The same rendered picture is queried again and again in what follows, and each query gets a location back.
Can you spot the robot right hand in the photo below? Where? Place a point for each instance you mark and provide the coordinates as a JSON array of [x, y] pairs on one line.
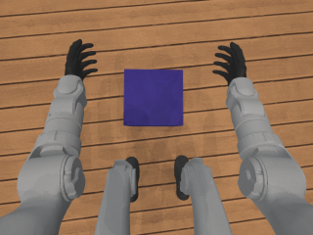
[[237, 62]]

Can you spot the right robot upper arm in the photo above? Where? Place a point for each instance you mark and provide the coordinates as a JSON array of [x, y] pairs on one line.
[[277, 187]]

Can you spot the robot left hand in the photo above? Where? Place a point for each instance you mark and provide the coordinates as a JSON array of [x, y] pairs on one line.
[[74, 64]]

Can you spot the robot right forearm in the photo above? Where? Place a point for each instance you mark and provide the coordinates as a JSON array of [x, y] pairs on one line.
[[252, 126]]

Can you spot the robot right thigh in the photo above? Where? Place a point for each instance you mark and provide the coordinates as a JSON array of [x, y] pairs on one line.
[[209, 214]]

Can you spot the robot thigh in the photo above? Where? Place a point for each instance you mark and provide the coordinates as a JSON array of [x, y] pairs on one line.
[[209, 214], [114, 212]]

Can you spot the left robot upper arm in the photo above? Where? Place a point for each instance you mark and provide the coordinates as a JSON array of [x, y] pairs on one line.
[[47, 186]]

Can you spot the carton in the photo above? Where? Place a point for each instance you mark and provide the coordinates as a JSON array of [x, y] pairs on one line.
[[153, 98]]

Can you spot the robot left forearm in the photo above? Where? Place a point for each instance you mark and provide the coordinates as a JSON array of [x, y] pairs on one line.
[[63, 125]]

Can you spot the robot left thigh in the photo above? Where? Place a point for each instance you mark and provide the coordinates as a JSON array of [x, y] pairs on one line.
[[114, 212]]

